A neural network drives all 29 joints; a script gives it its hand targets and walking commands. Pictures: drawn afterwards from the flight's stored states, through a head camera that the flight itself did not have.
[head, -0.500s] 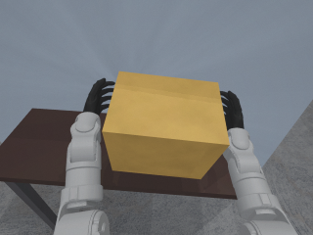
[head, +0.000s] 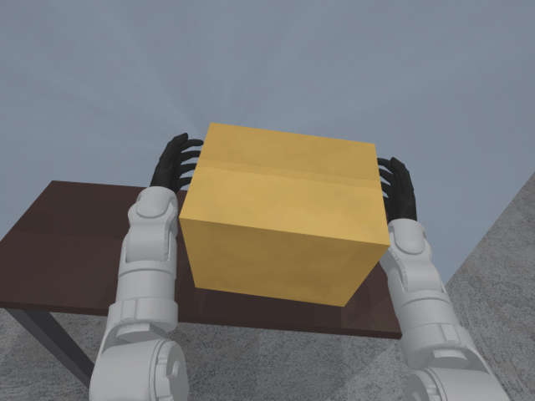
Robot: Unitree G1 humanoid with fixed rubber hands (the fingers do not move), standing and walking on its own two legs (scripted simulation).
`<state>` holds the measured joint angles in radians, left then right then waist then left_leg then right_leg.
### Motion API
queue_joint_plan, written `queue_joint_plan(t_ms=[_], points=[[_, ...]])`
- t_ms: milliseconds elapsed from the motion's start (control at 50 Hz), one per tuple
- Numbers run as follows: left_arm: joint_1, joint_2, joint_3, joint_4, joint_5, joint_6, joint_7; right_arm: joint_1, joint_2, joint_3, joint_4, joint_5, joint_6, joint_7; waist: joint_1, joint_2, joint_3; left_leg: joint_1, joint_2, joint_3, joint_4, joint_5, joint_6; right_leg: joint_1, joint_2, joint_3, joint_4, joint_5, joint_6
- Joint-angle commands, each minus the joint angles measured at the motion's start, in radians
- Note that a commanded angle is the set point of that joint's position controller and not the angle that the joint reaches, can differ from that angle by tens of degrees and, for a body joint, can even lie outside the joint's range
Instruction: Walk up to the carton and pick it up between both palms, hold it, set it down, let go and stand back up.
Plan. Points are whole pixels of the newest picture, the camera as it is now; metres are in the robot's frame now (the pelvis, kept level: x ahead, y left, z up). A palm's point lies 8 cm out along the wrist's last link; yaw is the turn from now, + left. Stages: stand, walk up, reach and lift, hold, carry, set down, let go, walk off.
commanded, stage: set down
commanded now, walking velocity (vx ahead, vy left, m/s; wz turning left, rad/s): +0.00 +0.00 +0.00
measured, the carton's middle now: (280, 219) +0.39 +0.01 +0.09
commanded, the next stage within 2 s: none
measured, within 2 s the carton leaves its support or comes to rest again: neither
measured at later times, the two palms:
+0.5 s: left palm (173, 185) +0.42 +0.18 +0.13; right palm (389, 213) +0.39 -0.17 +0.11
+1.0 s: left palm (174, 185) +0.44 +0.19 +0.11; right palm (379, 215) +0.40 -0.16 +0.10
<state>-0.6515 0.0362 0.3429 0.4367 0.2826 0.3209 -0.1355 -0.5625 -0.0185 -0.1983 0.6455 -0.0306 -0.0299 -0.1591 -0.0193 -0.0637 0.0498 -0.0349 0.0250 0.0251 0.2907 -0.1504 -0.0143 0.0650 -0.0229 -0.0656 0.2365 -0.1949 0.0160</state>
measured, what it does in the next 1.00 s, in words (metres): stands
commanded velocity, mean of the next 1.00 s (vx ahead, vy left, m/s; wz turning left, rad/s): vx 0.00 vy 0.00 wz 0.00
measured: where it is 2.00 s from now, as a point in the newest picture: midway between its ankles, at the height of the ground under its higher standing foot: outside the picture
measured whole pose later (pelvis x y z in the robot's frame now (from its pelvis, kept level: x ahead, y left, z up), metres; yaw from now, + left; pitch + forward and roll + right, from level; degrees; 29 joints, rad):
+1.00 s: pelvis +0.02 +0.01 +0.00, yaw -2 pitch +1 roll +0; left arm -0.83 0.10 0.42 0.88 0.29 0.08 -0.15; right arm -0.65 0.09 -0.47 0.79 -0.26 -0.13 -0.13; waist 0.01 -0.07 0.02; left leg -0.14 0.02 0.06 0.29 -0.16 -0.01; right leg -0.05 -0.03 -0.04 0.24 -0.20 0.03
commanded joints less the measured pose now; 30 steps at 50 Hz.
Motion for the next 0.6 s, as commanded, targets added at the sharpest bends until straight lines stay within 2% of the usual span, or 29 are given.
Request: queue_joint_plan(t_ms=[0, 180, 400, 580], points=[[-0.534, -0.417, -0.33, 0.016, -0.054, -0.062, -0.1, -0.711, 0.42, 0.266, -0.188, -0.054, -0.12, 0.127, -0.001, 0.061, -0.375, 0.14, -0.04, 0.085, -0.004, 0.232, -0.019, 0.004, 0.041, -0.071, -0.007, 0.245, 0.032], [-0.582, -0.431, -0.274, 0.157, -0.029, -0.133, -0.087, -0.738, 0.439, 0.176, -0.076, -0.116, -0.152, 0.145, 0.014, 0.07, -0.402, 0.148, -0.034, 0.097, 0.004, 0.288, -0.028, -0.004, 0.045, -0.072, -0.013, 0.236, 0.025], [-0.621, -0.433, -0.259, 0.211, -0.031, -0.192, -0.085, -0.746, 0.484, 0.165, -0.048, -0.146, -0.175, 0.147, 0.023, 0.072, -0.481, 0.13, -0.037, 0.107, 0.034, 0.41, -0.037, 0.049, 0.047, -0.06, 0.017, 0.384, 0.032], [-0.636, -0.415, -0.229, 0.266, -0.026, -0.22, -0.098, -0.737, 0.52, 0.154, -0.033, -0.175, -0.174, 0.145, 0.027, 0.064, -0.496, 0.073, -0.04, 0.113, 0.032, 0.415, -0.029, 0.094, 0.037, -0.044, 0.043, 0.475, 0.044]])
